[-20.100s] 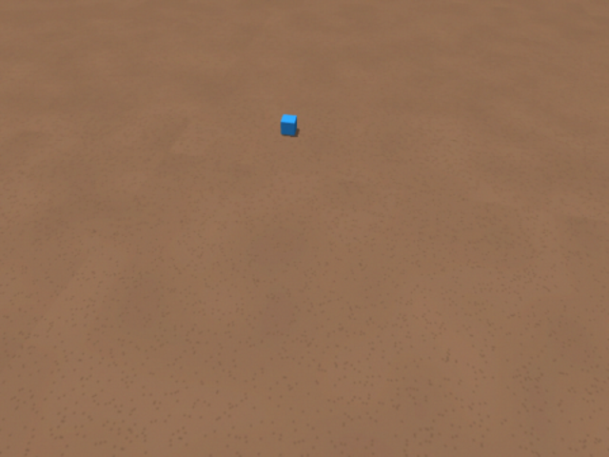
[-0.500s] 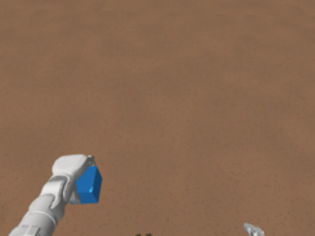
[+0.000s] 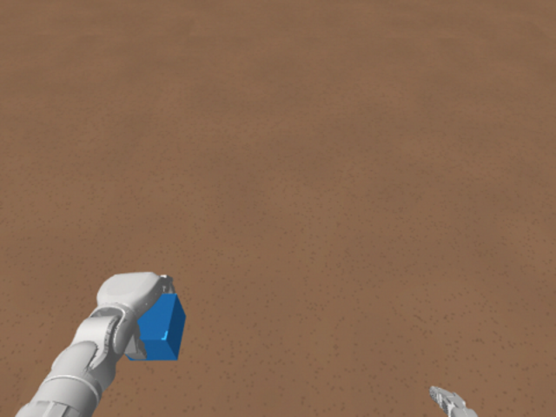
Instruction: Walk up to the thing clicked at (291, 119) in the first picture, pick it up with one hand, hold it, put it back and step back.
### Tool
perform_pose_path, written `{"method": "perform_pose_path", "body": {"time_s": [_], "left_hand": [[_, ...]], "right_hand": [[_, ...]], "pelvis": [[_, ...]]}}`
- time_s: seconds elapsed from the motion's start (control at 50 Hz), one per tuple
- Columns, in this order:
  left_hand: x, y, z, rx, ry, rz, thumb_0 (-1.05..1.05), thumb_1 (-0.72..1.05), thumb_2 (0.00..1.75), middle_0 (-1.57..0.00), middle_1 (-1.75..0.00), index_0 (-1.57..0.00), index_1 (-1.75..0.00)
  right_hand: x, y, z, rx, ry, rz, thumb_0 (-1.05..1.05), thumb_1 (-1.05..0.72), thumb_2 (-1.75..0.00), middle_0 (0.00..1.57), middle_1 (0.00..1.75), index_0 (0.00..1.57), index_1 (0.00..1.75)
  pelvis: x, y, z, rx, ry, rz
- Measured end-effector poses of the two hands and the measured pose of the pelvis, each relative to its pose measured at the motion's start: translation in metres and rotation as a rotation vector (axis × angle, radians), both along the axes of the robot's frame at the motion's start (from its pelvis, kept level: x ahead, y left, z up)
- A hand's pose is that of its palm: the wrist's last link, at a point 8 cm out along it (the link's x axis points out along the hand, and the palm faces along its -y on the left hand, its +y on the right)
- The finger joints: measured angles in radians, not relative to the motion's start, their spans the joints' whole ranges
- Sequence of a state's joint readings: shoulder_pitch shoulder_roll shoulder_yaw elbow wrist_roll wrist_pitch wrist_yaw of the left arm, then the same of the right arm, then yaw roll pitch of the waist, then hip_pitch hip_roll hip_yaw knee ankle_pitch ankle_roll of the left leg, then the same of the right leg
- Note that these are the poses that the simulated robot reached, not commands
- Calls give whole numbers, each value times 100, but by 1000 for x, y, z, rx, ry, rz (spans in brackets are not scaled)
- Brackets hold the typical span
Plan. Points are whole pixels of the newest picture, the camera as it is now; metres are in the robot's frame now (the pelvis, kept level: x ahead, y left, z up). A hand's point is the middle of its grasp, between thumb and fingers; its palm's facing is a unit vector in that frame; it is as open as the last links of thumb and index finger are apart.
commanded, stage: hold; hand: left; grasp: from above
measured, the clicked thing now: (153, 327) +0.30 +0.21 -0.10
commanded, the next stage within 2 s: crouch in 1.30 s
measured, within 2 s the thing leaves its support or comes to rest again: neither
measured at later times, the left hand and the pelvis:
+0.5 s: hand (138, 324) +0.28 +0.21 -0.04, palm faces -0.47 -0.04 -0.88, open 10.6 cm; pelvis -0.01 -0.01 +0.01, yaw +0 degrees
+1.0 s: hand (135, 328) +0.27 +0.21 -0.03, palm faces -0.48 -0.05 -0.87, open 10.6 cm; pelvis -0.01 -0.01 +0.01, yaw +0 degrees
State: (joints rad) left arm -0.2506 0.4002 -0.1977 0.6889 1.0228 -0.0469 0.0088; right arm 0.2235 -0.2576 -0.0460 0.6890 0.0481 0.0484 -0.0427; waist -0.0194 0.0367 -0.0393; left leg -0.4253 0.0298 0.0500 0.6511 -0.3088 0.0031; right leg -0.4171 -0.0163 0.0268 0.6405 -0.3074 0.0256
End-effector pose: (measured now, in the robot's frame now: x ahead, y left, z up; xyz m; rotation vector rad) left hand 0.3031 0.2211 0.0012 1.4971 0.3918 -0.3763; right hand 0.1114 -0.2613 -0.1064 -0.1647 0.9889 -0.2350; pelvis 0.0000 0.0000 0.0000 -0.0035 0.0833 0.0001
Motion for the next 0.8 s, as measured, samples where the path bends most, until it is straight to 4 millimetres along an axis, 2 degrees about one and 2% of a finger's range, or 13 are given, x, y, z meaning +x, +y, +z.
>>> {"method": "perform_pose_path", "body": {"time_s": [0.8], "left_hand": [[-21, -8, 30, -13, -3, -19, -1, -16, 59, -65, -64, -72, -55]], "right_hand": [[12, 2, 14, 15, -67, 21, 1, -90, -90, 20, 29, 20, 30]], "pelvis": [[-13, -6, 11, 9, -69, -3]]}}
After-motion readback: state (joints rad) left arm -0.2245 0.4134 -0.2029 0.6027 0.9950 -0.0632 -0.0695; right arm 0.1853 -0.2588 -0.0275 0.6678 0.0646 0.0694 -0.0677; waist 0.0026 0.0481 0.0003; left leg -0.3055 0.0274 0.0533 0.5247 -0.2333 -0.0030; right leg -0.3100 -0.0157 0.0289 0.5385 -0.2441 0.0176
